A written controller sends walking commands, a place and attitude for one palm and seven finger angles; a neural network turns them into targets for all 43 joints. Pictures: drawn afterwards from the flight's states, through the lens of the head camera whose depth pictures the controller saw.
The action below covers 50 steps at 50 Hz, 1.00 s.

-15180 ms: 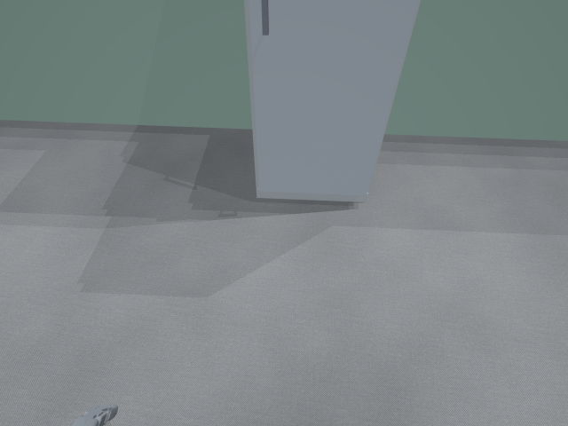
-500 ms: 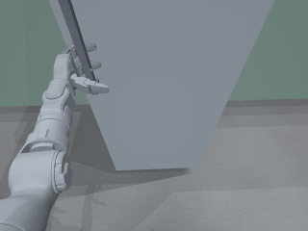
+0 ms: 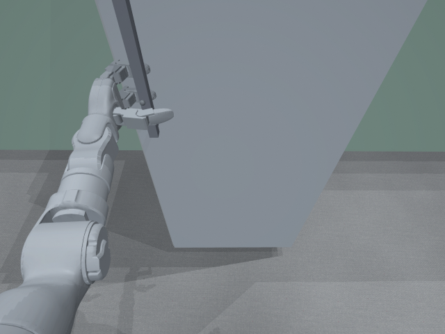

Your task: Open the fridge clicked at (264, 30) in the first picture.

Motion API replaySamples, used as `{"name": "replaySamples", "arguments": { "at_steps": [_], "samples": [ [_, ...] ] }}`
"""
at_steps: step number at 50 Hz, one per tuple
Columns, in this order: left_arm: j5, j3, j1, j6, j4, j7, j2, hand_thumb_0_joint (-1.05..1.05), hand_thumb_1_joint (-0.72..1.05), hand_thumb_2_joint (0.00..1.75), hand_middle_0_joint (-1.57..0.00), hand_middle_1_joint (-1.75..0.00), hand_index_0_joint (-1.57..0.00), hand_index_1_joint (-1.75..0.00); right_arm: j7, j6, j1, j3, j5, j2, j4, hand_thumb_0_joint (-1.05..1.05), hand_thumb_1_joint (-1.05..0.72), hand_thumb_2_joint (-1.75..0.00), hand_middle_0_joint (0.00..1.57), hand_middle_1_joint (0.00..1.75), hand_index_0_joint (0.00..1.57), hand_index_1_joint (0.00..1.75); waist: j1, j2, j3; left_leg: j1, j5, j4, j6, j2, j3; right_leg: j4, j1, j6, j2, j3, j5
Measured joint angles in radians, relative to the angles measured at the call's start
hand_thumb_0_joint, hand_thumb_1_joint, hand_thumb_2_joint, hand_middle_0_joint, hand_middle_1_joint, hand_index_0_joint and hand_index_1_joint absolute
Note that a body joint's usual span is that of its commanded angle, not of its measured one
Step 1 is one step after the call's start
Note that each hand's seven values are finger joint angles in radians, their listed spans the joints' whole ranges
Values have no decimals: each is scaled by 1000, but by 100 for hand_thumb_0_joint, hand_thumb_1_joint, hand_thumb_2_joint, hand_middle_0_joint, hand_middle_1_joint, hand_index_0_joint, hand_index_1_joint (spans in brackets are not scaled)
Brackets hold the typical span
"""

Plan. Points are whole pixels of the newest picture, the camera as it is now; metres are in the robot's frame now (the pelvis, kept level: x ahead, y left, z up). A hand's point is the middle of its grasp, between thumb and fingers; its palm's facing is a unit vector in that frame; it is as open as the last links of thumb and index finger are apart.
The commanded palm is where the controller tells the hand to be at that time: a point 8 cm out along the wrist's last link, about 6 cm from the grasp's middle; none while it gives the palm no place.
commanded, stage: grip the handle and tug to test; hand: left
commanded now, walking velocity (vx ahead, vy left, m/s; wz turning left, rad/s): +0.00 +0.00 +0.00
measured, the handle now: (136, 46) +0.52 +0.14 +0.25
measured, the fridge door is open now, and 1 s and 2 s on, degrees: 0 0 15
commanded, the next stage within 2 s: pull the door a little, standing still in 1.10 s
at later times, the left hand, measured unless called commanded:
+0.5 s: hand (157, 103) +0.48 +0.11 +0.17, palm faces -0.02 -1.00 +0.00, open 5.0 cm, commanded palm +0.45 +0.17 +0.17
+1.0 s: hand (155, 105) +0.47 +0.12 +0.17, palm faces -0.03 -1.00 +0.02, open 5.2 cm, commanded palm +0.43 +0.19 +0.17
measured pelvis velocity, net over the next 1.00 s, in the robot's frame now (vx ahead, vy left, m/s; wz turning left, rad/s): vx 0.01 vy -0.02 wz -0.04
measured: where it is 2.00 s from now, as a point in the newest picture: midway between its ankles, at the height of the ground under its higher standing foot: outside the picture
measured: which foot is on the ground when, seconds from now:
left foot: down 0.00-1.00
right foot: down 0.00-1.00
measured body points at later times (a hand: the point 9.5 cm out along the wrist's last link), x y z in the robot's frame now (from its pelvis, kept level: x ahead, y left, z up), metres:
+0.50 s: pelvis +0.00 -0.01 +0.00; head +0.03 -0.01 +0.45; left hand +0.47 +0.17 +0.17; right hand +0.06 -0.27 -0.12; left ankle +0.00 +0.10 -0.73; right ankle -0.01 -0.12 -0.73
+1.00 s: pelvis +0.01 -0.02 +0.00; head +0.03 -0.03 +0.45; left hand +0.46 +0.17 +0.17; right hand +0.06 -0.29 -0.11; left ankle +0.00 +0.10 -0.73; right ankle -0.01 -0.12 -0.73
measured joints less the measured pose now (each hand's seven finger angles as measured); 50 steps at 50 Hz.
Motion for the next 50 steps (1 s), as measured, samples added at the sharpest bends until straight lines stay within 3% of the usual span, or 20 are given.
{"name": "replaySamples", "arguments": {
  "at_steps": [16,22,28,39,50],
  "samples": [
    [5,-23,25,3,-45,28,-24,0,59,77,-42,-135,-42,-136,5,3,5,-7,-2,0,4,1,-91,-90,20,30,20,30,2,9,4,7,-4,2,-3,2,1,4,5,-2,2,1,-5],
    [0,-23,9,19,-24,34,-44,1,77,85,-44,-138,-44,-139,1,9,1,-4,0,-2,10,1,-91,-90,20,30,20,30,-1,8,7,15,-1,-2,-8,5,-5,1,14,-8,6,-4,-5],
    [27,3,-14,8,10,41,-24,0,79,86,-44,-139,-45,-140,-3,10,-6,-4,-5,-4,-3,1,-91,-90,20,30,20,30,-11,7,14,6,9,-8,-15,11,-7,4,0,-16,11,-6,1],
    [16,47,29,-7,0,-2,15,1,81,84,-45,-140,-45,-140,-13,24,5,-5,4,-14,-15,1,-91,-90,20,30,20,30,-27,8,11,24,11,-22,-26,28,4,-6,10,-27,29,6,7],
    [-21,66,175,56,-190,-18,0,3,79,79,-41,-140,-43,-140,-14,50,2,-15,15,-18,-48,1,-91,-90,20,30,20,30,-18,13,-2,82,5,-58,-27,35,29,-35,55,-27,37,31,6]
  ]
}}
